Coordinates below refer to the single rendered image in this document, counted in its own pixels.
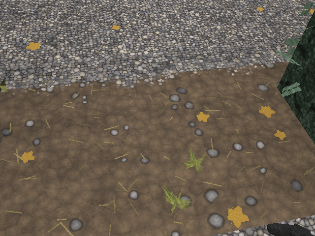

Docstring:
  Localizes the right robot hand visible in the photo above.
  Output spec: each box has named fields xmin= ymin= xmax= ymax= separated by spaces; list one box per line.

xmin=267 ymin=223 xmax=315 ymax=236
